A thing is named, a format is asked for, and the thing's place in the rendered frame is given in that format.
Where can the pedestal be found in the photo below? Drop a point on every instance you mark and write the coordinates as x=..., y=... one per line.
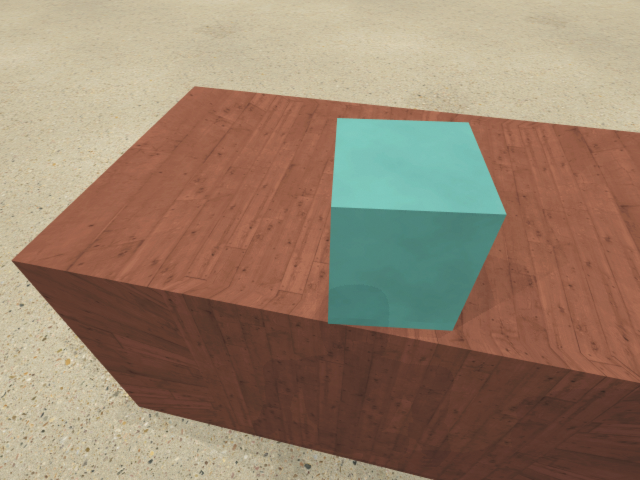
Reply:
x=196, y=270

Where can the carton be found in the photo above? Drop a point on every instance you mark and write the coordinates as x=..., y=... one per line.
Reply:
x=414, y=214

